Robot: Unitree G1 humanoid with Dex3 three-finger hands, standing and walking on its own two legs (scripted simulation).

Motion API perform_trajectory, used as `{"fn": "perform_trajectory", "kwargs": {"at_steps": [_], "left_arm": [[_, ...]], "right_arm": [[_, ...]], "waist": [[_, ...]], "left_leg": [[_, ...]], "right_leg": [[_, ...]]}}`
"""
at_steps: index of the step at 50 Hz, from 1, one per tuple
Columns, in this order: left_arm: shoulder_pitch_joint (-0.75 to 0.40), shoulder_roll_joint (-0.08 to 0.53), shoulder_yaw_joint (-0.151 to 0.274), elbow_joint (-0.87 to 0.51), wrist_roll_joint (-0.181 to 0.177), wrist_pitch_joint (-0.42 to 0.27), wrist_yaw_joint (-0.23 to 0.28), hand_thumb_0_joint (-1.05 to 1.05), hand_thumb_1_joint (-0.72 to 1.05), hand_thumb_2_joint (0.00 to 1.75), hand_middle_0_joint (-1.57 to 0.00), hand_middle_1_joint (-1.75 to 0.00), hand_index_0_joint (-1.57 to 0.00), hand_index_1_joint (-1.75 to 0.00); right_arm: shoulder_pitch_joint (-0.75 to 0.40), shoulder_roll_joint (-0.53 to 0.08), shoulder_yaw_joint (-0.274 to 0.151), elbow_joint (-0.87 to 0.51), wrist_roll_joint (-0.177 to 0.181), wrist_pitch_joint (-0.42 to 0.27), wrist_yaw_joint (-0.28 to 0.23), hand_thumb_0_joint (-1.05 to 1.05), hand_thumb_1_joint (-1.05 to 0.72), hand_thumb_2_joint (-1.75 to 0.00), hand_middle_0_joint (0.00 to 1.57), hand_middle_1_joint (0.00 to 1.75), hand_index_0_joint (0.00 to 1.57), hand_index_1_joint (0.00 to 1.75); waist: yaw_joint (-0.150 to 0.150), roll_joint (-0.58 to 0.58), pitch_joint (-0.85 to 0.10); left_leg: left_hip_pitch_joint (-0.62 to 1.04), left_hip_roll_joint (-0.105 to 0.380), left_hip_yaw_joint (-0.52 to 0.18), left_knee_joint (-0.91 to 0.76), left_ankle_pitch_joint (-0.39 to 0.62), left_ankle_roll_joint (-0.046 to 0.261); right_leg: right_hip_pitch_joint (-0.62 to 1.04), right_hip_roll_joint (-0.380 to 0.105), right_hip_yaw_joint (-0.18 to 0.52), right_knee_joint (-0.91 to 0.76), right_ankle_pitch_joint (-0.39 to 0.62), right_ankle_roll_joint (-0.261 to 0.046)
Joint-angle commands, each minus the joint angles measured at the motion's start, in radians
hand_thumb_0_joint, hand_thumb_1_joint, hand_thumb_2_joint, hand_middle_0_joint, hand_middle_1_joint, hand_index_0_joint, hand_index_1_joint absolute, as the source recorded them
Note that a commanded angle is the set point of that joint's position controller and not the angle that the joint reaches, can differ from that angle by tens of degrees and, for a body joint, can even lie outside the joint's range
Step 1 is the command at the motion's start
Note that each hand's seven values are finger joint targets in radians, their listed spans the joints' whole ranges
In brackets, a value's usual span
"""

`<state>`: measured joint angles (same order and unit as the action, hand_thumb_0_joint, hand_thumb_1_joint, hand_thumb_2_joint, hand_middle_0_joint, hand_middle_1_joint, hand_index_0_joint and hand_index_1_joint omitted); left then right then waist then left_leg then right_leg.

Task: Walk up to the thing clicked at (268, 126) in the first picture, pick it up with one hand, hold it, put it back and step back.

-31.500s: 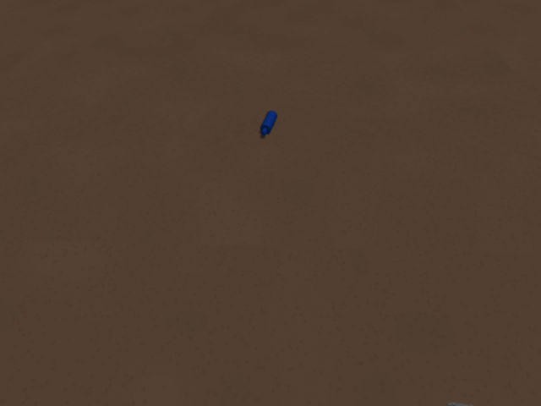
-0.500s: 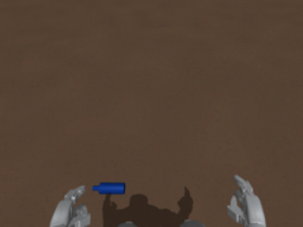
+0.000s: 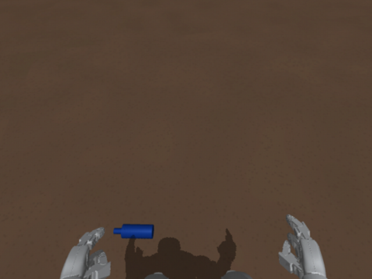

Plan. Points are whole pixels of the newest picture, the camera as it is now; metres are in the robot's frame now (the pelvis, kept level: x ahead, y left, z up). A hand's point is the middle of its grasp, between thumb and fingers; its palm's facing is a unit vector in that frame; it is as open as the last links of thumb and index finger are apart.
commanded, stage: home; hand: left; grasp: from above
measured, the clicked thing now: (133, 231) +0.44 +0.27 -0.68
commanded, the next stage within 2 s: stand in 0.08 s
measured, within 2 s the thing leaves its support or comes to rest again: neither
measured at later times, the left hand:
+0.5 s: hand out of the picture +0.09 +0.24 -0.11, palm faces +0.04 -0.94 -0.34, open 7.4 cm
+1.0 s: hand out of the picture +0.03 +0.24 -0.10, palm faces +0.06 -0.94 -0.34, open 7.4 cm
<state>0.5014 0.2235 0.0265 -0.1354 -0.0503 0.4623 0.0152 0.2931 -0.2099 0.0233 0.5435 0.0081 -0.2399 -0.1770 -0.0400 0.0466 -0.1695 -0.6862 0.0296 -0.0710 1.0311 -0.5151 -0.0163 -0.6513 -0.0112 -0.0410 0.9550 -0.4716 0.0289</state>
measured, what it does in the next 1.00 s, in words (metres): rises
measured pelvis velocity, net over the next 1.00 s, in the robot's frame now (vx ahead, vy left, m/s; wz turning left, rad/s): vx -0.01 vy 0.00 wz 0.03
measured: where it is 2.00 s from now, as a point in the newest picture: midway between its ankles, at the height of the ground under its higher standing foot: outside the picture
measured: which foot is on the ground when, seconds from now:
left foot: down 0.00-1.00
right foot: down 0.00-1.00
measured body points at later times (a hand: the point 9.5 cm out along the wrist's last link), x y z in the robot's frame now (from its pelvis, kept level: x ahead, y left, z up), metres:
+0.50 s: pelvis +0.00 +0.00 +0.04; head +0.01 +0.00 +0.49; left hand +0.09 +0.29 -0.08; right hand +0.10 -0.28 -0.09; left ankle +0.00 +0.12 -0.68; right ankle +0.00 -0.14 -0.68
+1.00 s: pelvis -0.01 +0.00 +0.06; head -0.01 -0.01 +0.51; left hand +0.03 +0.28 -0.07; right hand +0.07 -0.28 -0.08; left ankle +0.00 +0.12 -0.68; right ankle +0.00 -0.14 -0.68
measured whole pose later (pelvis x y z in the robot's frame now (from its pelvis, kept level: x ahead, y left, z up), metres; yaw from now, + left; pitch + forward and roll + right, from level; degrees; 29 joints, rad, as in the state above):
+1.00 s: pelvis -0.01 +0.00 +0.06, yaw +2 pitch -5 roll +0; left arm 0.17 0.29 0.03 1.14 0.03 0.01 0.02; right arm 0.15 -0.29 -0.03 1.11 -0.02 0.00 -0.02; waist 0.02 0.02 0.07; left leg -0.12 0.00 -0.06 0.43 -0.22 -0.01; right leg -0.11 -0.05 -0.04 0.41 -0.22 0.03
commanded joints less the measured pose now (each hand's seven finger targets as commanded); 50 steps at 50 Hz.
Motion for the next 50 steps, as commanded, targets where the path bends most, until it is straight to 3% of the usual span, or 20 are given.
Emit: {"fn": "perform_trajectory", "kwargs": {"at_steps": [1, 2, 8, 9, 10, 11, 13, 15, 19, 25, 30, 37, 40, 48, 50], "left_arm": [[-0.017, 0.106, 0.059, -0.19, 0.009, -0.043, 0.011, 0.0, 0.9, 0.9, -0.2, -0.3, -0.2, -0.3], [-0.029, 0.107, 0.058, -0.204, 0.008, -0.043, 0.011, 0.0, 0.9, 0.9, -0.2, -0.3, -0.2, -0.3], [-0.031, 0.104, 0.059, -0.208, 0.003, -0.043, 0.011, 0.0, 0.9, 0.9, -0.2, -0.3, -0.2, -0.3], [-0.326, 0.188, 0.061, 0.143, 0.111, -0.261, 0.048, 0.0, 0.9, 0.9, -0.2, -0.3, -0.2, -0.3], [-0.227, 0.209, 0.082, 0.32, 0.12, -0.329, 0.043, 0.0, 0.9, 0.9, -0.2, -0.3, -0.2, -0.3], [-0.212, 0.219, 0.076, 0.362, 0.12, -0.362, 0.037, 0.0, 0.9, 0.9, -0.2, -0.3, -0.2, -0.3], [-0.243, 0.225, 0.062, 0.457, 0.123, -0.405, 0.028, 0.0, 0.9, 0.9, -0.2, -0.3, -0.2, -0.3], [-0.297, 0.219, 0.068, 0.543, 0.104, -0.409, 0.022, 0.0, 0.9, 0.9, -0.2, -0.3, -0.2, -0.3], [-0.307, 0.196, 0.064, 0.715, 0.099, -0.436, 0.027, 0.0, 0.9, 0.9, -0.2, -0.3, -0.2, -0.3], [-0.328, 0.212, 0.066, 0.904, 0.09, -0.469, 0.029, 0.0, 0.9, 0.9, -0.2, -0.3, -0.2, -0.3], [-0.327, 0.225, 0.058, 1.025, 0.082, -0.469, 0.033, 0.0, 0.9, 0.9, -0.2, -0.3, -0.2, -0.3], [-0.337, 0.242, 0.047, 1.145, 0.081, -0.468, 0.031, 0.0, 0.9, 0.9, -0.2, -0.3, -0.2, -0.3], [-0.352, 0.255, 0.047, 1.17, 0.082, -0.472, 0.03, 0.0, 0.9, 0.9, -0.2, -0.3, -0.2, -0.3], [-0.363, 0.261, 0.043, 1.224, 0.082, -0.474, 0.025, 0.0, 0.9, 0.9, -0.2, -0.3, -0.2, -0.3], [-0.377, 0.265, 0.044, 1.228, 0.078, -0.475, 0.025, 0.0, 0.9, 0.9, -0.2, -0.3, -0.2, -0.3]], "right_arm": [[-0.077, -0.129, -0.049, -0.169, 0.0, -0.053, -0.016, 0.0, -0.9, -0.9, 0.2, 0.3, 0.2, 0.3], [-0.071, -0.131, -0.05, -0.17, 0.001, -0.053, -0.016, 0.0, -0.9, -0.9, 0.2, 0.3, 0.2, 0.3], [-0.077, -0.128, -0.049, -0.172, 0.001, -0.055, -0.017, 0.0, -0.9, -0.9, 0.2, 0.3, 0.2, 0.3], [-0.135, -0.25, -0.089, 0.081, -0.125, 0.055, 0.043, 0.0, -0.9, -0.9, 0.2, 0.3, 0.2, 0.3], [-0.145, -0.266, -0.107, 0.097, -0.123, 0.096, 0.074, 0.0, -0.9, -0.9, 0.2, 0.3, 0.2, 0.3], [-0.138, -0.266, -0.109, 0.064, -0.133, 0.118, 0.09, 0.0, -0.9, -0.9, 0.2, 0.3, 0.2, 0.3], [-0.132, -0.234, -0.105, 0.109, -0.088, 0.133, 0.127, 0.0, -0.9, -0.9, 0.2, 0.3, 0.2, 0.3], [-0.134, -0.225, -0.105, 0.141, -0.059, 0.143, 0.149, 0.0, -0.9, -0.9, 0.2, 0.3, 0.2, 0.3], [-0.153, -0.235, -0.115, 0.213, -0.063, 0.165, 0.16, 0.0, -0.9, -0.9, 0.2, 0.3, 0.2, 0.3], [-0.146, -0.242, -0.111, 0.302, -0.056, 0.192, 0.147, 0.0, -0.9, -0.9, 0.2, 0.3, 0.2, 0.3], [-0.141, -0.252, -0.104, 0.375, -0.045, 0.206, 0.142, 0.0, -0.9, -0.9, 0.2, 0.3, 0.2, 0.3], [-0.157, -0.265, -0.095, 0.449, -0.035, 0.22, 0.139, 0.0, -0.9, -0.9, 0.2, 0.3, 0.2, 0.3], [-0.154, -0.265, -0.093, 0.467, -0.033, 0.22, 0.14, 0.0, -0.9, -0.9, 0.2, 0.3, 0.2, 0.3], [-0.172, -0.259, -0.088, 0.506, -0.031, 0.227, 0.146, 0.0, -0.9, -0.9, 0.2, 0.3, 0.2, 0.3], [-0.175, -0.265, -0.086, 0.507, -0.033, 0.226, 0.145, 0.0, -0.9, -0.9, 0.2, 0.3, 0.2, 0.3]], "waist": [[0.007, 0.005, -0.06], [-0.003, 0.011, -0.07], [0.002, 0.011, -0.062], [0.07, -0.029, 0.177], [0.077, -0.09, 0.087], [0.06, -0.098, 0.105], [0.062, -0.068, 0.04], [0.062, -0.078, 0.047], [0.082, -0.006, 0.077], [0.065, -0.035, 0.123], [0.057, -0.022, 0.148], [0.056, -0.02, 0.21], [0.05, -0.032, 0.201], [0.058, -0.046, 0.236], [0.055, -0.036, 0.221]], "left_leg": [[0.074, -0.025, 0.02, -0.184, 0.248, 0.02], [0.083, -0.027, 0.025, -0.182, 0.25, 0.021], [0.07, -0.026, 0.021, -0.186, 0.219, 0.021], [0.091, 0.014, -0.037, -0.292, 0.403, 0.071], [0.14, 0.001, -0.002, -0.275, 0.374, 0.089], [0.15, -0.014, -0.004, -0.271, 0.337, 0.085], [0.247, -0.019, 0.002, -0.282, 0.349, 0.077], [0.285, -0.02, 0.003, -0.313, 0.324, 0.071], [0.329, 0.027, -0.077, -0.433, 0.302, 0.087], [0.389, 0.019, -0.054, -0.482, 0.414, 0.07], [0.447, 0.032, -0.063, -0.564, 0.433, 0.059], [0.483, 0.045, -0.072, -0.666, 0.332, 0.047], [0.502, 0.048, -0.065, -0.681, 0.372, 0.046], [0.507, 0.048, -0.063, -0.713, 0.332, 0.037], [0.507, 0.055, -0.062, -0.713, 0.353, 0.04]], "right_leg": [[0.051, 0.034, -0.034, -0.146, 0.199, -0.028], [0.054, 0.032, -0.03, -0.147, 0.202, -0.028], [0.043, 0.034, -0.036, -0.15, 0.175, -0.026], [0.226, -0.038, 0.025, -0.16, 0.159, -0.053], [0.254, -0.057, 0.096, -0.213, 0.147, -0.085], [0.212, -0.057, 0.128, -0.254, 0.118, -0.111], [0.294, -0.085, 0.138, -0.236, 0.239, -0.105], [0.286, -0.087, 0.125, -0.266, 0.233, -0.086], [0.316, -0.053, 0.056, -0.28, 0.186, -0.05], [0.417, -0.081, 0.079, -0.396, 0.326, -0.053], [0.474, -0.091, 0.076, -0.48, 0.357, -0.048], [0.51, -0.093, 0.069, -0.578, 0.284, -0.036], [0.53, -0.103, 0.074, -0.602, 0.312, -0.036], [0.532, -0.1, 0.073, -0.649, 0.253, -0.031], [0.551, -0.109, 0.079, -0.653, 0.293, -0.035]]}}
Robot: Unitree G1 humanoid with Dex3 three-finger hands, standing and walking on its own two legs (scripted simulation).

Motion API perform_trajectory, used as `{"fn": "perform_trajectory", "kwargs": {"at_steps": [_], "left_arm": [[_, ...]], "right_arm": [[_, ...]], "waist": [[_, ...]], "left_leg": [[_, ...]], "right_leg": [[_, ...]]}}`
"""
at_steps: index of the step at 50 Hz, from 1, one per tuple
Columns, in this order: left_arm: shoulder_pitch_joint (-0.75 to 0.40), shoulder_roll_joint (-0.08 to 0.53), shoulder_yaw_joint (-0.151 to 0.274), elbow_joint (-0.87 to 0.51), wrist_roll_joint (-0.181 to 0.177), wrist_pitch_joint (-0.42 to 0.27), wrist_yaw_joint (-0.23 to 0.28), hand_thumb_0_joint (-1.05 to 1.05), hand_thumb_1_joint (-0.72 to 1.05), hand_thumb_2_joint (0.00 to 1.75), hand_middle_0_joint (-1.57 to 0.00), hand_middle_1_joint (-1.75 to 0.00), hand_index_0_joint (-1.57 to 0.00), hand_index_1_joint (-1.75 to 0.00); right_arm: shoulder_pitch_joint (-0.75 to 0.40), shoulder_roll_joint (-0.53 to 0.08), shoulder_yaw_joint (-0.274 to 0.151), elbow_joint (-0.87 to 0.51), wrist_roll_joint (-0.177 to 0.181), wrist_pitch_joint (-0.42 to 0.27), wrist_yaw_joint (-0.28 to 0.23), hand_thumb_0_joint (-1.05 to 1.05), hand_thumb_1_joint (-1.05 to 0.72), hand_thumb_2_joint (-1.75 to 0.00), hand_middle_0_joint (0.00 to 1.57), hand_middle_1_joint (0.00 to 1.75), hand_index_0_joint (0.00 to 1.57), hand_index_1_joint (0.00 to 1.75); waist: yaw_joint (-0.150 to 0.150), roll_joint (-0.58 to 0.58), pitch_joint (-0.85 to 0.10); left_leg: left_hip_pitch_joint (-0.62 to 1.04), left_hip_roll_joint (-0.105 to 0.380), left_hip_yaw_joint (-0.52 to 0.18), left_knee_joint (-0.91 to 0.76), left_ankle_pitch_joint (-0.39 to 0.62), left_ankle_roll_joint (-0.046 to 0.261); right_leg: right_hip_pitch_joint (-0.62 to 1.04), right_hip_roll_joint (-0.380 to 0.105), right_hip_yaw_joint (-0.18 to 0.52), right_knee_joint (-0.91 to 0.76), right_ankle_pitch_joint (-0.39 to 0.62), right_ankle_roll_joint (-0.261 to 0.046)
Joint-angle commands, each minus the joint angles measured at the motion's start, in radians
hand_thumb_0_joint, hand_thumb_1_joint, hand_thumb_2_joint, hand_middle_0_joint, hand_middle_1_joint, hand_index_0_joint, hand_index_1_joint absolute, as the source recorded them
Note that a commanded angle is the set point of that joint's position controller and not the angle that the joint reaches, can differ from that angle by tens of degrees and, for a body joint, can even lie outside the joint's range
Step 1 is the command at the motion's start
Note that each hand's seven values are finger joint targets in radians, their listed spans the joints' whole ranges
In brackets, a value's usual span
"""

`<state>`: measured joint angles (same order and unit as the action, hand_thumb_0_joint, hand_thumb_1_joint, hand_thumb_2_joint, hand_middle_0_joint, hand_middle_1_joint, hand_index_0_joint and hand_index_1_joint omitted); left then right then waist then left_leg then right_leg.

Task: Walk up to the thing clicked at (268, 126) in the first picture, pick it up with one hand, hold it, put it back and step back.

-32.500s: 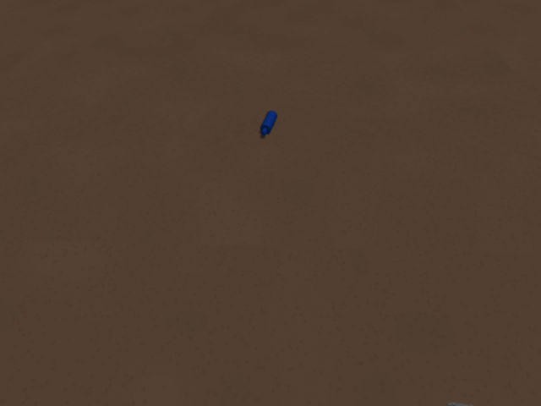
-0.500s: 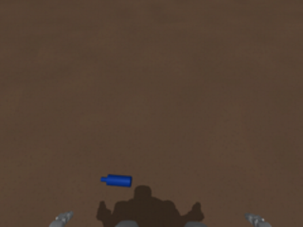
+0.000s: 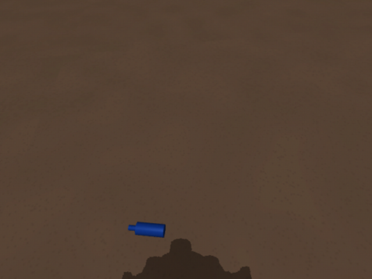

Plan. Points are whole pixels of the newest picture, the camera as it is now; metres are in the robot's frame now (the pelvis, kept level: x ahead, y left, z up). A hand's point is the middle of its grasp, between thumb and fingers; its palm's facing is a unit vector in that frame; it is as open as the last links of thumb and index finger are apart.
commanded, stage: stand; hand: left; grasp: from above
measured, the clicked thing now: (146, 229) +0.46 +0.26 -0.74
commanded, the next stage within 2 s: step back in 1.70 s
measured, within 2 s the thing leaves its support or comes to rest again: neither
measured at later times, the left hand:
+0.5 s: hand out of the picture +0.07 +0.24 -0.16, palm faces +0.01 -0.94 -0.33, open 7.4 cm
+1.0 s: hand out of the picture +0.09 +0.23 -0.15, palm faces +0.01 -0.94 -0.34, open 7.4 cm
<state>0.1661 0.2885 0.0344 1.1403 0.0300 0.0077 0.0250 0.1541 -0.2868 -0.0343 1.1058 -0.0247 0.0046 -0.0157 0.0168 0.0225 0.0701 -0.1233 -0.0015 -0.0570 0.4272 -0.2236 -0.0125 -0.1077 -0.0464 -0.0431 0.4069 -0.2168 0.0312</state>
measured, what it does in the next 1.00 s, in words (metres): stands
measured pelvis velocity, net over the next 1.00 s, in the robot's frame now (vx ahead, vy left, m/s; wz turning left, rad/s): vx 0.01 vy -0.01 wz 0.00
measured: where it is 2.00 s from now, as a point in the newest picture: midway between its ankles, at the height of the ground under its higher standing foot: outside the picture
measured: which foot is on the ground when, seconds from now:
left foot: down 0.00-1.00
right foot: down 0.00-1.00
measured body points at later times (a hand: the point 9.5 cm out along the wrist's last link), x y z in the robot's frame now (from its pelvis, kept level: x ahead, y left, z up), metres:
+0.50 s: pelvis +0.01 -0.01 +0.00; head +0.02 -0.01 +0.45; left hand +0.07 +0.28 -0.13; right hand +0.07 -0.30 -0.14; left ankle +0.01 +0.13 -0.74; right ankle +0.01 -0.14 -0.74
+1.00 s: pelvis +0.01 -0.01 +0.00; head +0.02 -0.02 +0.45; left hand +0.09 +0.28 -0.13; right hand +0.09 -0.30 -0.14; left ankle +0.01 +0.13 -0.74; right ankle +0.01 -0.14 -0.74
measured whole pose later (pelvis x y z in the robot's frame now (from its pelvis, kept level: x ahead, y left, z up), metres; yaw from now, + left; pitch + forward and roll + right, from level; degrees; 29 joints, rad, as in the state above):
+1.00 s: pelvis +0.01 -0.01 +0.00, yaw +0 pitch -3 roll +0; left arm 0.09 0.32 0.03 1.16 0.02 0.00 0.00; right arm 0.11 -0.33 -0.01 1.14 -0.02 0.00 -0.01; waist 0.00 0.02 0.06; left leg -0.10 0.02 -0.06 0.35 -0.20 -0.03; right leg -0.09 -0.03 -0.05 0.34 -0.20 0.01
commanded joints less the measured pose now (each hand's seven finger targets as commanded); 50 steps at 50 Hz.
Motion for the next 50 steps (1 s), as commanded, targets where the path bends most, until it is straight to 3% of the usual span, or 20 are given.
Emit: {"fn": "perform_trajectory", "kwargs": {"at_steps": [1, 7, 19, 24, 27, 33, 38, 46, 50], "left_arm": [[-0.032, 0.198, 0.034, -0.043, 0.0, -0.02, 0.014, 0.0, 0.9, 0.9, -0.2, -0.3, -0.2, -0.3], [-0.051, 0.21, 0.036, -0.03, -0.003, -0.02, 0.011, 0.0, 0.9, 0.9, -0.2, -0.3, -0.2, -0.3], [-0.09, 0.227, 0.036, -0.032, -0.008, -0.023, 0.006, 0.0, 0.9, 0.9, -0.2, -0.3, -0.2, -0.3], [-0.096, 0.229, 0.034, -0.029, -0.01, -0.022, 0.002, 0.0, 0.9, 0.9, -0.2, -0.3, -0.2, -0.3], [-0.094, 0.227, 0.033, -0.032, -0.011, -0.025, 0.002, 0.0, 0.9, 0.9, -0.2, -0.3, -0.2, -0.3], [-0.102, 0.229, 0.033, -0.036, -0.013, -0.024, 0.002, 0.0, 0.9, 0.9, -0.2, -0.3, -0.2, -0.3], [-0.117, 0.232, 0.032, -0.04, -0.012, -0.025, 0.0, 0.0, 0.9, 0.9, -0.2, -0.3, -0.2, -0.3], [-0.113, 0.238, 0.032, -0.041, -0.013, -0.03, -0.004, 0.0, 0.9, 0.9, -0.2, -0.3, -0.2, -0.3], [-0.118, 0.239, 0.033, -0.044, -0.013, -0.031, -0.003, 0.0, 0.9, 0.9, -0.2, -0.3, -0.2, -0.3]], "right_arm": [[-0.04, -0.191, -0.029, -0.051, 0.001, -0.02, -0.015, 0.0, -0.9, -0.9, 0.2, 0.3, 0.2, 0.3], [-0.04, -0.198, -0.023, -0.041, 0.002, -0.017, -0.012, 0.0, -0.9, -0.9, 0.2, 0.3, 0.2, 0.3], [-0.048, -0.216, -0.011, -0.028, 0.004, -0.022, -0.014, 0.0, -0.9, -0.9, 0.2, 0.3, 0.2, 0.3], [-0.052, -0.22, -0.007, -0.022, 0.006, -0.022, -0.013, 0.0, -0.9, -0.9, 0.2, 0.3, 0.2, 0.3], [-0.063, -0.233, -0.008, -0.024, 0.006, -0.025, -0.014, 0.0, -0.9, -0.9, 0.2, 0.3, 0.2, 0.3], [-0.07, -0.236, -0.006, -0.022, 0.007, -0.029, -0.015, 0.0, -0.9, -0.9, 0.2, 0.3, 0.2, 0.3], [-0.073, -0.238, -0.007, -0.022, 0.007, -0.025, -0.013, 0.0, -0.9, -0.9, 0.2, 0.3, 0.2, 0.3], [-0.081, -0.242, -0.008, -0.024, 0.009, -0.026, -0.008, 0.0, -0.9, -0.9, 0.2, 0.3, 0.2, 0.3], [-0.08, -0.241, -0.008, -0.026, 0.007, -0.026, -0.006, 0.0, -0.9, -0.9, 0.2, 0.3, 0.2, 0.3]], "waist": [[0.003, -0.011, -0.007], [-0.002, -0.009, -0.001], [-0.006, -0.022, -0.047], [-0.008, -0.013, -0.044], [-0.002, -0.004, -0.075], [-0.004, -0.007, -0.086], [-0.01, -0.023, -0.066], [-0.01, -0.014, -0.066], [-0.011, -0.018, -0.073]], "left_leg": [[-0.052, 0.081, -0.076, -0.116, 0.057, 0.03], [-0.062, 0.084, -0.075, -0.123, 0.028, 0.033], [-0.029, 0.1, -0.071, -0.121, 0.149, 0.031], [-0.033, 0.098, -0.066, -0.123, 0.136, 0.025], [-0.014, 0.109, -0.068, -0.116, 0.222, 0.028], [0.008, 0.111, -0.062, -0.116, 0.279, 0.025], [-0.012, 0.109, -0.059, -0.127, 0.205, 0.023], [-0.02, 0.109, -0.059, -0.134, 0.173, 0.026], [-0.011, 0.112, -0.059, -0.129, 0.203, 0.026]], "right_leg": [[0.0, -0.066, 0.076, -0.106, 0.022, -0.033], [0.001, -0.068, 0.081, -0.12, 0.001, -0.034], [0.031, -0.079, 0.08, -0.113, 0.103, -0.039], [0.032, -0.075, 0.08, -0.121, 0.078, -0.036], [0.057, -0.083, 0.075, -0.106, 0.168, -0.041], [0.056, -0.082, 0.068, -0.103, 0.211, -0.038], [0.046, -0.081, 0.072, -0.123, 0.144, -0.035], [0.054, -0.085, 0.076, -0.129, 0.139, -0.041], [0.05, -0.084, 0.072, -0.126, 0.154, -0.04]]}}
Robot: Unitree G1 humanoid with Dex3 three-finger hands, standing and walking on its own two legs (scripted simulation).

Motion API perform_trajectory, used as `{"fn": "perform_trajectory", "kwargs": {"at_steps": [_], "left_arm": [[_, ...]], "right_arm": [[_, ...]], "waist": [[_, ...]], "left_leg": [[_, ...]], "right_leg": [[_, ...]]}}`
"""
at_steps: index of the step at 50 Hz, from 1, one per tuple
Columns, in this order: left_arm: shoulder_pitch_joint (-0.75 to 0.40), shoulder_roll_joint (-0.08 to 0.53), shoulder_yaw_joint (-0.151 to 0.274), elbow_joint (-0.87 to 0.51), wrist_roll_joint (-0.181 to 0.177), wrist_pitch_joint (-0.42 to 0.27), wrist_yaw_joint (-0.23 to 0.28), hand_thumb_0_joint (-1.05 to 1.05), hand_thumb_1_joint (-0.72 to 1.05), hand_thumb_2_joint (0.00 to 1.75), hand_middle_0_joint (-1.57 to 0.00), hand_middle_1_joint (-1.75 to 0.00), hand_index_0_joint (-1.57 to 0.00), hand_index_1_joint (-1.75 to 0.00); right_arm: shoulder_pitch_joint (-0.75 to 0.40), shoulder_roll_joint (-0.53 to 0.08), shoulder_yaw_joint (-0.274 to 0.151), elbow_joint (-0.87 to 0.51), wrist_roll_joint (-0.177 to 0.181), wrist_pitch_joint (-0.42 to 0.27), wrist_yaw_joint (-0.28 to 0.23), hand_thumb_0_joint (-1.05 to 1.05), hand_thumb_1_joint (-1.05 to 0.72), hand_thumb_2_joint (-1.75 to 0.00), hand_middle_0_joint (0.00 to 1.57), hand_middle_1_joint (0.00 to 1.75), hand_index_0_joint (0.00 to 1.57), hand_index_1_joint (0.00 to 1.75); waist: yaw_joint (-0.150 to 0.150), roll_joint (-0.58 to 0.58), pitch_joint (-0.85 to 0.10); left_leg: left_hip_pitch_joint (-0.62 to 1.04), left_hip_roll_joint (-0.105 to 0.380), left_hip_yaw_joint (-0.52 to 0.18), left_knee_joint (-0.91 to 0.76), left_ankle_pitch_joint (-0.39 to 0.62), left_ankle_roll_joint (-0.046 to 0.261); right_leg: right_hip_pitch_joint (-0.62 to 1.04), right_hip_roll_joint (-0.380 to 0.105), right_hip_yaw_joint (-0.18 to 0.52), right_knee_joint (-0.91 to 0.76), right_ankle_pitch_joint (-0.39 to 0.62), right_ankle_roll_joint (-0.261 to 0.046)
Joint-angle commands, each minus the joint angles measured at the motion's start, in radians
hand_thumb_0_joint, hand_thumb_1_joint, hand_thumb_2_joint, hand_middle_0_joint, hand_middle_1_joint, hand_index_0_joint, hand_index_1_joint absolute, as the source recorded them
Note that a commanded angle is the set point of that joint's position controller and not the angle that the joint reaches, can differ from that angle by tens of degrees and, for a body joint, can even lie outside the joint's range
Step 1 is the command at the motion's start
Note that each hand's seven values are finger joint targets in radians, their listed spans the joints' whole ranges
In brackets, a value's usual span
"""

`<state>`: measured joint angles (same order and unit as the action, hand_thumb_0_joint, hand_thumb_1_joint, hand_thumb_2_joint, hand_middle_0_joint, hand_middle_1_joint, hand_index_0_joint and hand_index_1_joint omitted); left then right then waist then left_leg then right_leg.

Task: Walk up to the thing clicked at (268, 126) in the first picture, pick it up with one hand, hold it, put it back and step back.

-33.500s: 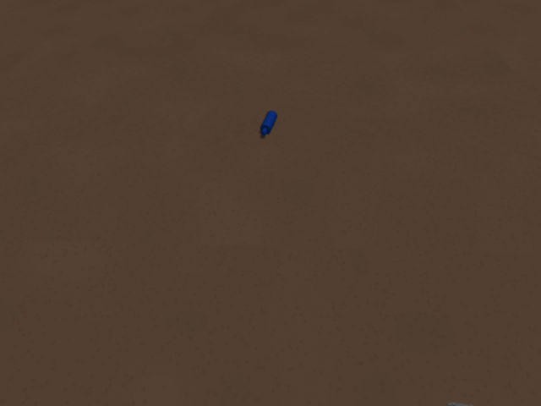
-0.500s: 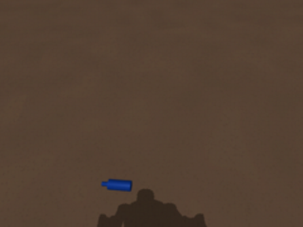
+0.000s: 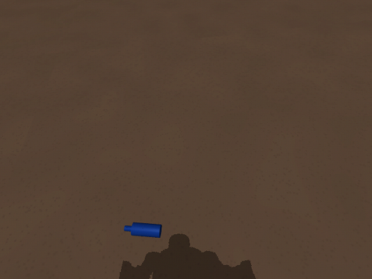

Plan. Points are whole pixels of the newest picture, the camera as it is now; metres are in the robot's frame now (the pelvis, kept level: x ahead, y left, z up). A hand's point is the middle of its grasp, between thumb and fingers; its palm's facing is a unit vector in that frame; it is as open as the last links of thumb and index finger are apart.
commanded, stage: stand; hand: left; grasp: from above
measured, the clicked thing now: (142, 229) +0.44 +0.27 -0.75
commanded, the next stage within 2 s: step back in 0.70 s
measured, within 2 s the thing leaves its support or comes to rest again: neither
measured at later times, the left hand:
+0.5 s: hand out of the picture +0.07 +0.25 -0.16, palm faces +0.00 -0.94 -0.33, open 7.4 cm
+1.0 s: hand out of the picture +0.10 +0.31 -0.18, palm faces -0.01 -0.93 -0.37, open 7.4 cm
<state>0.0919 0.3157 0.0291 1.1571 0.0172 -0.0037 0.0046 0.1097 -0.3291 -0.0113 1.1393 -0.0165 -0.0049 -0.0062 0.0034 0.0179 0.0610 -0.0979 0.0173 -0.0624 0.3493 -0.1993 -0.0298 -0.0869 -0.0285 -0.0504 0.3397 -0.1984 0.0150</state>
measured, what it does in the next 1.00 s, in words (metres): lifts its left foot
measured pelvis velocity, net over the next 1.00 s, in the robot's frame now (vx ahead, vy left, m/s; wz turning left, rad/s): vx -0.04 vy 0.04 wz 0.02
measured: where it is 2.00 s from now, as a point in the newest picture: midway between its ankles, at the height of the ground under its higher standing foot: outside the picture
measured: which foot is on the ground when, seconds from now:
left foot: down 0.00-1.00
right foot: down 0.00-0.98, up 1.00-1.00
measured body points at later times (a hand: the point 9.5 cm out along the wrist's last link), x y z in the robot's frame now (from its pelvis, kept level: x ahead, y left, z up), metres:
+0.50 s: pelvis +0.00 +0.00 +0.00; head +0.01 -0.01 +0.45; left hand +0.07 +0.29 -0.13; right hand +0.07 -0.30 -0.14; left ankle +0.00 +0.14 -0.75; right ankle -0.01 -0.13 -0.75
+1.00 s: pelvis -0.04 +0.04 -0.03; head +0.02 +0.06 +0.41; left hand +0.10 +0.35 -0.16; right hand +0.03 -0.29 -0.14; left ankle -0.06 +0.14 -0.75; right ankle -0.01 -0.12 -0.74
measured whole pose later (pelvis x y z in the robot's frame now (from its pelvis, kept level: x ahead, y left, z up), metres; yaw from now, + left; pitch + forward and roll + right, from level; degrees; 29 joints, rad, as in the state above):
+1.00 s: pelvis -0.04 +0.04 -0.03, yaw +1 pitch -1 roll +0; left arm 0.02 0.39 0.07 0.93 0.01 0.05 0.01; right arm 0.15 -0.40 -0.07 0.96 -0.02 0.03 0.01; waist -0.03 -0.03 0.17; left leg -0.28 -0.04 -0.03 0.68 -0.38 0.03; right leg -0.37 -0.08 0.00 0.71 -0.35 0.02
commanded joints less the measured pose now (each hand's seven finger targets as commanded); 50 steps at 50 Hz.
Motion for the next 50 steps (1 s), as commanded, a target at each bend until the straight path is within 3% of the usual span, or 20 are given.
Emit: {"fn": "perform_trajectory", "kwargs": {"at_steps": [1, 7, 17, 22, 28, 34, 35, 37, 38, 39, 41, 42, 43, 45, 46, 47, 48, 49, 50], "left_arm": [[-0.045, 0.217, 0.04, -0.061, -0.002, -0.019, 0.017, 0.0, 0.9, 0.9, -0.2, -0.3, -0.2, -0.3], [-0.035, 0.215, 0.037, -0.059, -0.002, -0.019, 0.013, 0.0, 0.9, 0.9, -0.2, -0.3, -0.2, -0.3], [-0.023, 0.219, 0.033, -0.067, -0.003, -0.023, 0.013, 0.0, 0.9, 0.9, -0.2, -0.3, -0.2, -0.3], [-0.027, 0.224, 0.035, -0.066, -0.004, -0.02, 0.01, 0.0, 0.9, 0.9, -0.2, -0.3, -0.2, -0.3], [-0.017, 0.225, 0.034, -0.069, -0.004, -0.022, 0.012, 0.0, 0.9, 0.9, -0.2, -0.3, -0.2, -0.3], [-0.024, 0.228, 0.034, -0.073, -0.004, -0.022, 0.009, 0.0, 0.9, 0.9, -0.2, -0.3, -0.2, -0.3], [-0.018, 0.302, 0.081, -0.094, -0.025, -0.013, 0.014, 0.0, 0.9, 0.9, -0.2, -0.3, -0.2, -0.3], [0.006, 0.299, 0.088, -0.133, -0.028, -0.009, 0.019, 0.0, 0.9, 0.9, -0.2, -0.3, -0.2, -0.3], [-0.002, 0.304, 0.095, -0.148, -0.028, -0.005, 0.02, 0.0, 0.9, 0.9, -0.2, -0.3, -0.2, -0.3], [-0.018, 0.313, 0.1, -0.171, -0.025, -0.001, 0.02, 0.0, 0.9, 0.9, -0.2, -0.3, -0.2, -0.3], [-0.089, 0.327, 0.104, -0.237, -0.003, 0.005, 0.023, 0.0, 0.9, 0.9, -0.2, -0.3, -0.2, -0.3], [-0.111, 0.329, 0.106, -0.261, 0.009, 0.006, 0.025, 0.0, 0.9, 0.9, -0.2, -0.3, -0.2, -0.3], [-0.144, 0.326, 0.104, -0.28, 0.011, 0.007, 0.028, 0.0, 0.9, 0.9, -0.2, -0.3, -0.2, -0.3], [-0.159, 0.313, 0.095, -0.306, 0.015, 0.01, 0.031, 0.0, 0.9, 0.9, -0.2, -0.3, -0.2, -0.3], [-0.133, 0.292, 0.09, -0.306, 0.009, 0.017, 0.029, 0.0, 0.9, 0.9, -0.2, -0.3, -0.2, -0.3], [-0.116, 0.289, 0.086, -0.314, 0.002, 0.028, 0.025, 0.0, 0.9, 0.9, -0.2, -0.3, -0.2, -0.3], [-0.079, 0.245, 0.081, -0.323, -0.009, 0.041, 0.024, 0.0, 0.9, 0.9, -0.2, -0.3, -0.2, -0.3], [-0.047, 0.19, 0.072, -0.334, -0.019, 0.049, 0.027, 0.0, 0.9, 0.9, -0.2, -0.3, -0.2, -0.3], [-0.052, 0.215, 0.079, -0.334, -0.015, 0.054, 0.039, 0.0, 0.9, 0.9, -0.2, -0.3, -0.2, -0.3]], "right_arm": [[-0.031, -0.196, -0.03, -0.057, -0.001, -0.016, -0.016, 0.0, -0.9, -0.9, 0.2, 0.3, 0.2, 0.3], [-0.033, -0.201, -0.03, -0.057, 0.001, -0.017, -0.015, 0.0, -0.9, -0.9, 0.2, 0.3, 0.2, 0.3], [-0.028, -0.205, -0.028, -0.059, 0.003, -0.018, -0.013, 0.0, -0.9, -0.9, 0.2, 0.3, 0.2, 0.3], [-0.026, -0.206, -0.025, -0.059, 0.001, -0.016, -0.012, 0.0, -0.9, -0.9, 0.2, 0.3, 0.2, 0.3], [-0.026, -0.211, -0.027, -0.064, 0.003, -0.019, -0.012, 0.0, -0.9, -0.9, 0.2, 0.3, 0.2, 0.3], [-0.027, -0.207, -0.022, -0.063, 0.001, -0.018, -0.011, 0.0, -0.9, -0.9, 0.2, 0.3, 0.2, 0.3], [-0.062, -0.264, -0.046, -0.09, 0.01, 0.001, -0.003, 0.0, -0.9, -0.9, 0.2, 0.3, 0.2, 0.3], [-0.027, -0.245, -0.05, -0.119, 0.023, 0.01, -0.001, 0.0, -0.9, -0.9, 0.2, 0.3, 0.2, 0.3], [-0.017, -0.237, -0.055, -0.133, 0.025, 0.017, 0.001, 0.0, -0.9, -0.9, 0.2, 0.3, 0.2, 0.3], [0.001, -0.225, -0.059, -0.146, 0.026, 0.026, 0.001, 0.0, -0.9, -0.9, 0.2, 0.3, 0.2, 0.3], [0.046, -0.233, -0.076, -0.17, 0.016, 0.048, 0.007, 0.0, -0.9, -0.9, 0.2, 0.3, 0.2, 0.3], [0.072, -0.232, -0.08, -0.186, 0.015, 0.055, 0.011, 0.0, -0.9, -0.9, 0.2, 0.3, 0.2, 0.3], [0.094, -0.235, -0.085, -0.195, 0.021, 0.057, 0.014, 0.0, -0.9, -0.9, 0.2, 0.3, 0.2, 0.3], [0.13, -0.229, -0.088, -0.203, 0.021, 0.052, 0.015, 0.0, -0.9, -0.9, 0.2, 0.3, 0.2, 0.3], [0.131, -0.224, -0.089, -0.201, 0.015, 0.042, 0.012, 0.0, -0.9, -0.9, 0.2, 0.3, 0.2, 0.3], [0.129, -0.23, -0.094, -0.204, 0.0, 0.034, 0.011, 0.0, -0.9, -0.9, 0.2, 0.3, 0.2, 0.3], [0.104, -0.261, -0.106, -0.223, -0.019, 0.026, 0.006, 0.0, -0.9, -0.9, 0.2, 0.3, 0.2, 0.3], [0.101, -0.338, -0.119, -0.243, -0.037, 0.015, 0.003, 0.0, -0.9, -0.9, 0.2, 0.3, 0.2, 0.3], [0.109, -0.394, -0.131, -0.256, -0.018, 0.013, 0.002, 0.0, -0.9, -0.9, 0.2, 0.3, 0.2, 0.3]], "waist": [[0.001, -0.016, -0.064], [0.003, -0.018, -0.057], [0.003, -0.019, -0.068], [-0.002, -0.013, -0.051], [0.001, -0.021, -0.07], [-0.001, -0.008, -0.057], [0.002, -0.018, 0.051], [-0.005, -0.04, -0.042], [-0.011, -0.067, -0.074], [-0.015, -0.115, -0.097], [-0.028, -0.213, -0.105], [-0.045, -0.206, -0.092], [-0.062, -0.211, -0.085], [-0.065, -0.217, -0.079], [-0.052, -0.174, -0.095], [-0.046, -0.109, -0.082], [-0.024, 0.025, -0.084], [-0.008, 0.205, -0.086], [-0.041, 0.181, -0.125]], "left_leg": [[-0.037, 0.092, -0.053, -0.054, 0.173, 0.043], [-0.038, 0.093, -0.058, -0.06, 0.157, 0.04], [-0.02, 0.097, -0.055, -0.051, 0.192, 0.042], [-0.048, 0.092, -0.053, -0.067, 0.115, 0.042], [-0.019, 0.098, -0.055, -0.054, 0.199, 0.042], [-0.044, 0.093, -0.052, -0.066, 0.142, 0.04], [-0.133, 0.07, -0.057, 0.053, 0.31, 0.069], [-0.111, 0.044, -0.02, 0.168, 0.354, 0.078], [-0.112, 0.012, -0.003, 0.245, 0.311, 0.074], [-0.116, -0.027, 0.025, 0.338, 0.191, 0.063], [-0.141, -0.069, 0.01, 0.574, -0.278, 0.077], [-0.155, -0.038, -0.038, 0.607, -0.337, 0.088], [-0.164, -0.027, -0.055, 0.616, -0.339, 0.099], [-0.186, -0.011, -0.012, 0.452, -0.242, 0.087], [-0.191, -0.017, 0.023, 0.285, -0.138, 0.078], [-0.159, -0.014, 0.034, 0.154, 0.109, 0.072], [-0.122, 0.081, -0.114, 0.065, 0.341, 0.094], [-0.025, 0.245, -0.349, 0.046, 0.617, 0.156], [-0.026, 0.298, -0.363, 0.088, 0.784, 0.228]], "right_leg": [[0.032, -0.104, 0.082, -0.055, 0.133, -0.027], [0.021, -0.1, 0.081, -0.06, 0.095, -0.026], [0.026, -0.104, 0.082, -0.057, 0.151, -0.028], [0.021, -0.102, 0.088, -0.066, 0.094, -0.027], [0.021, -0.104, 0.08, -0.055, 0.153, -0.029], [0.021, -0.104, 0.088, -0.06, 0.127, -0.029], [-0.042, -0.102, 0.098, 0.021, 0.299, -0.043], [-0.014, -0.133, 0.114, 0.058, 0.409, -0.093], [-0.024, -0.165, 0.139, 0.049, 0.425, -0.127], [-0.048, -0.218, 0.18, 0.03, 0.434, -0.171], [-0.156, -0.346, 0.277, 0.011, 0.396, -0.268], [-0.193, -0.358, 0.264, 0.037, 0.376, -0.277], [-0.21, -0.343, 0.237, 0.071, 0.385, -0.264], [-0.17, -0.294, 0.193, 0.146, 0.394, -0.21], [-0.109, -0.242, 0.154, 0.217, 0.367, -0.172], [-0.136, -0.182, 0.112, 0.302, 0.306, -0.132], [-0.182, -0.076, 0.071, 0.426, 0.16, -0.089], [-0.368, 0.085, 0.094, 0.58, -0.348, -0.057], [-0.37, 0.128, 0.207, 0.703, -0.496, -0.054]]}}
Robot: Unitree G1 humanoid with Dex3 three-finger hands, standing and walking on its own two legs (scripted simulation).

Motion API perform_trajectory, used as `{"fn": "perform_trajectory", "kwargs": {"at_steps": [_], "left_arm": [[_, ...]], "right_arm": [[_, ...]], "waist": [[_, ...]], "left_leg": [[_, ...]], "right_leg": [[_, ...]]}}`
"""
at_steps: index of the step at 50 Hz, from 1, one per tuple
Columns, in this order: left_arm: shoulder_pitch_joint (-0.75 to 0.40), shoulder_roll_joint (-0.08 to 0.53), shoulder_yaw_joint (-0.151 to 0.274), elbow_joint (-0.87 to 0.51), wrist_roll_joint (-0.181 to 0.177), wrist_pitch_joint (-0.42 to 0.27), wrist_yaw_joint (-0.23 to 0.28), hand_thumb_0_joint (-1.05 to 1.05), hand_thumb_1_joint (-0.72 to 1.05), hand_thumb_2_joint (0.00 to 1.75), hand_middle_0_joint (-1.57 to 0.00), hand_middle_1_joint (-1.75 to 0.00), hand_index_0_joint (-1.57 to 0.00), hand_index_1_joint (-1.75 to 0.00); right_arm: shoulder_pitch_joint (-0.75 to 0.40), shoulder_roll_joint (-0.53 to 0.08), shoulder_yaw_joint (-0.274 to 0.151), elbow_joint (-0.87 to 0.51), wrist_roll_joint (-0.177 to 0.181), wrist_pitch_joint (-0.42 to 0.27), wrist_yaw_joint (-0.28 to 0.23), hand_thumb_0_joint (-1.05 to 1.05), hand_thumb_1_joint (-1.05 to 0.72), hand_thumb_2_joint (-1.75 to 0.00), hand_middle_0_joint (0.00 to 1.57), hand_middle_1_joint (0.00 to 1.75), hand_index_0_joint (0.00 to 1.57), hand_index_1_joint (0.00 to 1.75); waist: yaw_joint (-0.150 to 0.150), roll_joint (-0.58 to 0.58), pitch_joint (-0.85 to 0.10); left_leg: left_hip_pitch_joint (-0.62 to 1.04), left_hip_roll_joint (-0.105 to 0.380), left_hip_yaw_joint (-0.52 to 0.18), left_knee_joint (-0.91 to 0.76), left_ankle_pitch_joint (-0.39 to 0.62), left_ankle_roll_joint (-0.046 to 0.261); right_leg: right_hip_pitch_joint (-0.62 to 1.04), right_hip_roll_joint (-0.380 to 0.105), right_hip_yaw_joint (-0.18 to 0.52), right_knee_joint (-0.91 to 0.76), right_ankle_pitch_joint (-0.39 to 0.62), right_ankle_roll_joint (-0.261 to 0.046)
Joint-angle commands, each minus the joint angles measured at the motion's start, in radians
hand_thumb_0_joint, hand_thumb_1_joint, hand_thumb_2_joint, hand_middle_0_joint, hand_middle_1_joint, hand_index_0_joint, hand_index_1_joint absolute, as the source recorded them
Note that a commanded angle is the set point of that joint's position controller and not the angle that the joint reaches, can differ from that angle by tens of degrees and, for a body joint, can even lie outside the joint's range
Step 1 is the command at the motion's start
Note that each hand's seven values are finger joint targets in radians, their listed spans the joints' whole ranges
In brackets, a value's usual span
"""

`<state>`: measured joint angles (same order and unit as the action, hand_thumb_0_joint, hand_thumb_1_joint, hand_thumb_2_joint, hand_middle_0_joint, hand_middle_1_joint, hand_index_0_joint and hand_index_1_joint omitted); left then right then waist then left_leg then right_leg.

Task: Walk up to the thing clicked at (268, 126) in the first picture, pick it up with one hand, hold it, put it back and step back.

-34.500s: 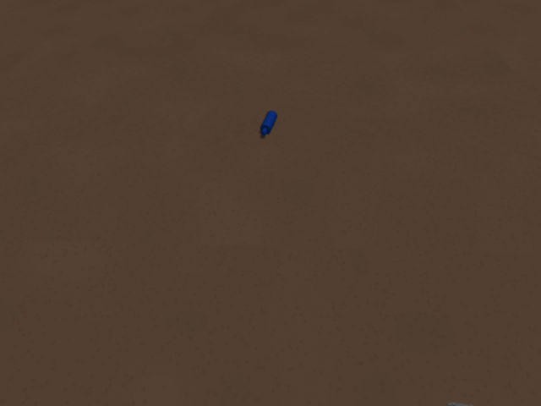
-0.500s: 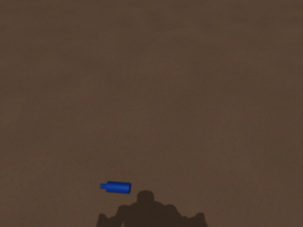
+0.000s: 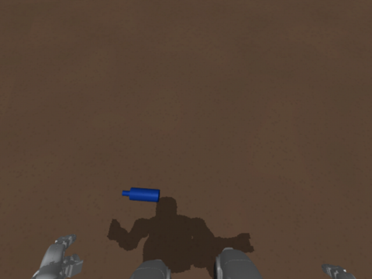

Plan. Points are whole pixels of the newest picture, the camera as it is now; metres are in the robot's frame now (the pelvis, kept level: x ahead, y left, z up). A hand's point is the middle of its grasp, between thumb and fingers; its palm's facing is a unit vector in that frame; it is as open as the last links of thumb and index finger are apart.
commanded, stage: step back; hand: left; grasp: from above
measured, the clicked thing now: (140, 194) +0.49 +0.22 -0.72
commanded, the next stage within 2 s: none
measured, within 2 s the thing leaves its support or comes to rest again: neither
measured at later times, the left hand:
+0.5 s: hand out of the picture +0.03 +0.25 -0.13, palm faces -0.10 -0.91 -0.39, open 7.4 cm
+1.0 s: hand out of the picture -0.11 +0.29 -0.14, palm faces -0.09 -0.92 -0.38, open 7.4 cm
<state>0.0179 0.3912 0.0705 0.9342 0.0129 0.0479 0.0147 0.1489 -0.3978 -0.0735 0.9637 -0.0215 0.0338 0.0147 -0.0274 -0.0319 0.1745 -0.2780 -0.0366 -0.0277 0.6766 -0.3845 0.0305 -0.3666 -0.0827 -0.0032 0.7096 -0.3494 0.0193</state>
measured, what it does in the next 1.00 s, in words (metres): walks backwards: right foot, then left foot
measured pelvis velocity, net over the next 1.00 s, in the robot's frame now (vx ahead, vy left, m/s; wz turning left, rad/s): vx -0.23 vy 0.02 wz -0.10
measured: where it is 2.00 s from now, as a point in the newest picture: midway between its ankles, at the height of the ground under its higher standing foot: outside the picture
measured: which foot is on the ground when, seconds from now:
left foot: down 0.00-0.40, up 0.42-0.70, down 0.72-1.00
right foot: up 0.00-0.36, down 0.38-0.72, up 0.74-1.00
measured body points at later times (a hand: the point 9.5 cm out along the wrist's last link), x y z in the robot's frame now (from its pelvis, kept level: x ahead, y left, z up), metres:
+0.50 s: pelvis -0.09 +0.00 +0.01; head -0.03 -0.02 +0.45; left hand +0.04 +0.30 -0.11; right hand -0.01 -0.31 -0.12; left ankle -0.07 +0.12 -0.66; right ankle -0.09 -0.11 -0.72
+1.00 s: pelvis -0.23 +0.02 +0.01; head -0.16 +0.03 +0.45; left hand -0.10 +0.33 -0.12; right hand -0.13 -0.30 -0.09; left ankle -0.15 +0.14 -0.72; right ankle -0.28 -0.12 -0.65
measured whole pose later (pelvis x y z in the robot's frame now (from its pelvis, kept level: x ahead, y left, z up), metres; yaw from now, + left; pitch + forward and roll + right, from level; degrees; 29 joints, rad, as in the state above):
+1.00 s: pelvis -0.23 +0.02 +0.01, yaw -6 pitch -2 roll -1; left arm 0.18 0.41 0.09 0.83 0.01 0.06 0.01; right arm 0.13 -0.35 -0.04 0.81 -0.03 0.01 -0.01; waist 0.01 -0.03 0.18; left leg -0.34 0.04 0.00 0.61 -0.23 0.02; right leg -0.38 0.08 0.13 1.09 -0.52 0.03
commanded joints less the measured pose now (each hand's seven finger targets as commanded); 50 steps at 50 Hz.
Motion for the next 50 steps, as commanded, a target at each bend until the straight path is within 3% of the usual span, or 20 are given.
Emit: {"fn": "perform_trajectory", "kwargs": {"at_steps": [1, 4, 10, 17, 18, 19, 20, 21, 23, 25, 30, 33, 35, 36, 37, 38, 39, 41, 45, 50], "left_arm": [[-0.001, 0.148, 0.034, -0.104, -0.006, 0.006, 0.039, 0.0, 0.9, 0.9, -0.2, -0.3, -0.2, -0.3], [0.085, 0.174, 0.036, -0.086, -0.018, 0.003, 0.038, 0.0, 0.9, 0.9, -0.2, -0.3, -0.2, -0.3], [0.062, 0.169, 0.048, -0.136, -0.002, -0.017, 0.022, 0.0, 0.9, 0.9, -0.2, -0.3, -0.2, -0.3], [0.194, 0.144, 0.057, -0.108, 0.008, -0.032, 0.005, 0.0, 0.9, 0.9, -0.2, -0.3, -0.2, -0.3], [0.22, 0.153, 0.061, -0.096, 0.015, -0.036, 0.005, 0.0, 0.9, 0.9, -0.2, -0.3, -0.2, -0.3], [0.225, 0.206, 0.073, -0.104, 0.026, -0.041, 0.005, 0.0, 0.9, 0.9, -0.2, -0.3, -0.2, -0.3], [0.197, 0.288, 0.091, -0.122, 0.01, -0.039, 0.0, 0.0, 0.9, 0.9, -0.2, -0.3, -0.2, -0.3], [0.141, 0.328, 0.096, -0.163, 0.022, -0.045, 0.002, 0.0, 0.9, 0.9, -0.2, -0.3, -0.2, -0.3], [0.071, 0.247, 0.081, -0.193, 0.006, -0.049, 0.011, 0.0, 0.9, 0.9, -0.2, -0.3, -0.2, -0.3], [0.039, 0.22, 0.076, -0.208, 0.015, -0.045, 0.017, 0.0, 0.9, 0.9, -0.2, -0.3, -0.2, -0.3], [0.144, 0.205, 0.066, -0.216, 0.025, -0.034, 0.023, 0.0, 0.9, 0.9, -0.2, -0.3, -0.2, -0.3], [0.126, 0.224, 0.065, -0.233, 0.007, -0.021, 0.015, 0.0, 0.9, 0.9, -0.2, -0.3, -0.2, -0.3], [0.117, 0.198, 0.052, -0.25, -0.001, -0.011, 0.008, 0.0, 0.9, 0.9, -0.2, -0.3, -0.2, -0.3], [0.132, 0.153, 0.043, -0.259, -0.007, -0.008, 0.005, 0.0, 0.9, 0.9, -0.2, -0.3, -0.2, -0.3], [0.056, 0.187, 0.06, -0.26, -0.005, -0.008, 0.022, 0.0, 0.9, 0.9, -0.2, -0.3, -0.2, -0.3], [0.045, 0.195, 0.066, -0.248, 0.009, -0.007, 0.03, 0.0, 0.9, 0.9, -0.2, -0.3, -0.2, -0.3], [0.066, 0.186, 0.064, -0.237, 0.001, -0.004, 0.028, 0.0, 0.9, 0.9, -0.2, -0.3, -0.2, -0.3], [0.148, 0.181, 0.068, -0.199, -0.011, -0.006, 0.021, 0.0, 0.9, 0.9, -0.2, -0.3, -0.2, -0.3], [0.169, 0.181, 0.074, -0.194, 0.004, -0.009, 0.01, 0.0, 0.9, 0.9, -0.2, -0.3, -0.2, -0.3], [0.194, 0.167, 0.07, -0.194, 0.0, -0.015, -0.001, 0.0, 0.9, 0.9, -0.2, -0.3, -0.2, -0.3]], "right_arm": [[0.048, -0.316, -0.067, -0.089, -0.011, -0.026, -0.023, 0.0, -0.9, -0.9, 0.2, 0.3, 0.2, 0.3], [-0.048, -0.225, -0.045, -0.126, -0.012, -0.026, -0.05, 0.0, -0.9, -0.9, 0.2, 0.3, 0.2, 0.3], [0.059, -0.209, -0.05, -0.146, -0.003, -0.028, -0.057, 0.0, -0.9, -0.9, 0.2, 0.3, 0.2, 0.3], [-0.027, -0.235, -0.042, -0.189, 0.01, -0.014, -0.047, 0.0, -0.9, -0.9, 0.2, 0.3, 0.2, 0.3], [-0.037, -0.23, -0.038, -0.19, 0.016, -0.011, -0.044, 0.0, -0.9, -0.9, 0.2, 0.3, 0.2, 0.3], [-0.029, -0.2, -0.029, -0.192, 0.024, -0.01, -0.041, 0.0, -0.9, -0.9, 0.2, 0.3, 0.2, 0.3], [-0.066, -0.169, -0.024, -0.202, 0.031, -0.009, -0.04, 0.0, -0.9, -0.9, 0.2, 0.3, 0.2, 0.3], [-0.071, -0.179, -0.031, -0.191, 0.024, -0.001, -0.048, 0.0, -0.9, -0.9, 0.2, 0.3, 0.2, 0.3], [0.009, -0.188, -0.028, -0.157, 0.033, -0.001, -0.044, 0.0, -0.9, -0.9, 0.2, 0.3, 0.2, 0.3], [0.033, -0.177, -0.021, -0.149, 0.032, -0.01, -0.047, 0.0, -0.9, -0.9, 0.2, 0.3, 0.2, 0.3], [0.02, -0.159, -0.012, -0.173, 0.019, -0.018, -0.047, 0.0, -0.9, -0.9, 0.2, 0.3, 0.2, 0.3], [0.084, -0.148, -0.021, -0.153, 0.008, -0.029, -0.041, 0.0, -0.9, -0.9, 0.2, 0.3, 0.2, 0.3], [0.107, -0.188, -0.039, -0.148, -0.009, -0.039, -0.04, 0.0, -0.9, -0.9, 0.2, 0.3, 0.2, 0.3], [0.085, -0.277, -0.06, -0.165, -0.027, -0.041, -0.037, 0.0, -0.9, -0.9, 0.2, 0.3, 0.2, 0.3], [0.054, -0.363, -0.072, -0.178, -0.011, -0.037, -0.027, 0.0, -0.9, -0.9, 0.2, 0.3, 0.2, 0.3], [0.04, -0.333, -0.072, -0.171, -0.015, -0.041, -0.03, 0.0, -0.9, -0.9, 0.2, 0.3, 0.2, 0.3], [0.002, -0.279, -0.053, -0.178, -0.01, -0.042, -0.035, 0.0, -0.9, -0.9, 0.2, 0.3, 0.2, 0.3], [-0.053, -0.236, -0.036, -0.193, -0.013, -0.042, -0.044, 0.0, -0.9, -0.9, 0.2, 0.3, 0.2, 0.3], [-0.002, -0.215, -0.039, -0.208, -0.007, -0.041, -0.053, 0.0, -0.9, -0.9, 0.2, 0.3, 0.2, 0.3], [0.009, -0.25, -0.048, -0.228, -0.012, -0.031, -0.048, 0.0, -0.9, -0.9, 0.2, 0.3, 0.2, 0.3]], "waist": [[-0.021, 0.222, -0.251], [0.052, 0.181, -0.234], [-0.02, 0.141, -0.218], [0.038, 0.147, -0.252], [0.048, 0.124, -0.247], [0.041, 0.016, -0.245], [0.06, -0.171, -0.187], [0.073, -0.229, -0.148], [0.021, -0.08, -0.133], [0.017, -0.09, -0.149], [0.077, -0.134, -0.21], [0.036, -0.153, -0.246], [0.019, -0.06, -0.258], [0.023, 0.148, -0.258], [-0.032, 0.285, -0.217], [-0.026, 0.204, -0.195], [0.007, 0.128, -0.184], [0.053, 0.165, -0.151], [0.016, 0.154, -0.179], [0.005, 0.23, -0.223]], "left_leg": [[0.151, 0.351, -0.406, -0.248, 0.918, 0.153], [0.203, 0.27, -0.238, -0.195, 0.787, 0.156], [0.319, 0.306, -0.245, -0.158, 0.793, 0.233], [0.116, 0.262, -0.177, -0.098, 0.523, 0.16], [0.028, 0.235, -0.154, -0.083, 0.441, 0.121], [-0.116, 0.17, -0.12, -0.02, 0.282, 0.06], [-0.182, -0.017, -0.009, 0.176, 0.008, -0.007], [-0.161, -0.058, -0.056, 0.43, -0.244, -0.027], [-0.163, -0.068, -0.168, 0.561, -0.17, -0.031], [-0.171, -0.086, -0.135, 0.559, -0.134, -0.035], [-0.18, -0.021, -0.046, 0.172, -0.155, -0.047], [-0.043, -0.004, 0.025, -0.13, 0.016, -0.024], [0.111, 0.079, -0.09, -0.259, 0.264, 0.011], [0.177, 0.29, -0.364, -0.29, 0.397, 0.098], [0.034, 0.433, -0.494, -0.328, 0.565, 0.248], [0.013, 0.434, -0.481, -0.314, 0.562, 0.266], [0.044, 0.364, -0.352, -0.282, 0.614, 0.222], [0.048, 0.306, -0.243, -0.258, 0.621, 0.188], [0.164, 0.309, -0.217, -0.211, 0.634, 0.235], [0.169, 0.311, -0.204, -0.19, 0.559, 0.22]], "right_leg": [[-0.105, 0.192, 0.224, 0.396, -0.341, -0.062], [-0.166, 0.172, 0.212, 0.477, -0.178, -0.053], [-0.158, 0.142, 0.145, 0.302, -0.189, -0.002], [0.138, 0.107, 0.02, -0.174, 0.043, -0.052], [0.217, 0.103, 0.027, -0.232, 0.151, -0.069], [0.285, -0.004, 0.194, -0.242, 0.237, -0.114], [0.176, -0.193, 0.443, -0.337, 0.271, -0.267], [0.042, -0.339, 0.594, -0.386, 0.357, -0.379], [0.053, -0.236, 0.407, -0.317, 0.497, -0.326], [0.094, -0.153, 0.265, -0.265, 0.575, -0.261], [0.33, -0.145, 0.23, -0.185, 0.66, -0.242], [0.295, -0.116, 0.208, -0.108, 0.614, -0.204], [0.121, -0.058, 0.188, -0.039, 0.4, -0.122], [-0.067, 0.078, 0.126, 0.117, 0.091, -0.068], [-0.074, 0.191, 0.114, 0.316, -0.319, -0.041], [-0.088, 0.187, 0.202, 0.454, -0.317, -0.047], [-0.118, 0.19, 0.236, 0.5, -0.261, -0.057], [-0.144, 0.194, 0.207, 0.574, -0.19, -0.046], [-0.151, 0.167, 0.167, 0.496, -0.179, 0.007], [-0.032, 0.11, 0.084, 0.175, -0.17, 0.002]]}}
